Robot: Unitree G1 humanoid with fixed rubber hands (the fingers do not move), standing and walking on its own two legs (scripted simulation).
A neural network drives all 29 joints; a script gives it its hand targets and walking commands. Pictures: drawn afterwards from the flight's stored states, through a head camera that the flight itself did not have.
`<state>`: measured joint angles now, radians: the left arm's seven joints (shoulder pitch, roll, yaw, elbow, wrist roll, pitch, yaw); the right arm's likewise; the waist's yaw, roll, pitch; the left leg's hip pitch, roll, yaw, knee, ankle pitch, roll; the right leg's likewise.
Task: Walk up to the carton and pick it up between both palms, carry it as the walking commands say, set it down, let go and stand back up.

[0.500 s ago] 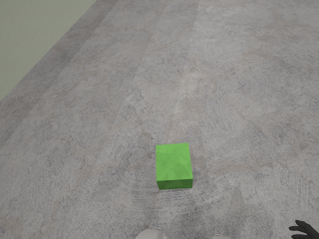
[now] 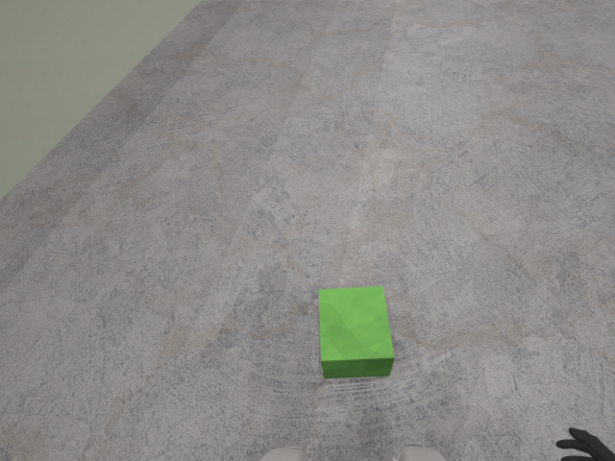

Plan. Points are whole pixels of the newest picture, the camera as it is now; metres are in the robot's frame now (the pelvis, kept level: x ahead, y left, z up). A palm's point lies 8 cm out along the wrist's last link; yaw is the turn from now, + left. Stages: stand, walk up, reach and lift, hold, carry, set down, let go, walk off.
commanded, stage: walk up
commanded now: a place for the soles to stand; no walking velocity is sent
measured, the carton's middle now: (353, 332) +0.57 -0.05 -0.66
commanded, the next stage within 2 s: none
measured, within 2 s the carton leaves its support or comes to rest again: neither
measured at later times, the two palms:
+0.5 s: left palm out of the picture +0.04 +0.40 -0.06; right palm out of the picture +0.11 -0.30 -0.09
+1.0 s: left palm out of the picture +0.03 +0.39 -0.07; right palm out of the picture +0.11 -0.30 -0.09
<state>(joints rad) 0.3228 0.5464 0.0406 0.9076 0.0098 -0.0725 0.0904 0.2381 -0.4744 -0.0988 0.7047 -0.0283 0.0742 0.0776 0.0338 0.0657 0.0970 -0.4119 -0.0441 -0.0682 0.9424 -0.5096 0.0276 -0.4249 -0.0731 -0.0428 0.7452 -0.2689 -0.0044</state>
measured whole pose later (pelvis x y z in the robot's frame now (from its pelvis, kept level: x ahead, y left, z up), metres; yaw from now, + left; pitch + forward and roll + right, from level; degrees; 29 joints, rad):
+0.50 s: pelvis +0.01 +0.03 +0.00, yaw +0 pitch -2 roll +0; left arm 0.31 0.53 0.04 0.91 0.01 -0.06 0.08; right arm 0.26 -0.46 -0.10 0.72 -0.03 0.05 0.04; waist 0.03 0.05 0.10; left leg -0.39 -0.04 -0.07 0.94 -0.54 0.02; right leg -0.43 -0.07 -0.02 0.75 -0.28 -0.01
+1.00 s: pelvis +0.00 +0.03 +0.00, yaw +0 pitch -1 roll +1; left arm 0.29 0.52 0.04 0.90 0.01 -0.06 0.04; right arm 0.23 -0.47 -0.09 0.75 -0.03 0.03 0.04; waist 0.03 0.03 0.11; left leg -0.36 -0.04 -0.07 0.79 -0.40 -0.01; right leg -0.42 -0.08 -0.02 0.80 -0.36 0.02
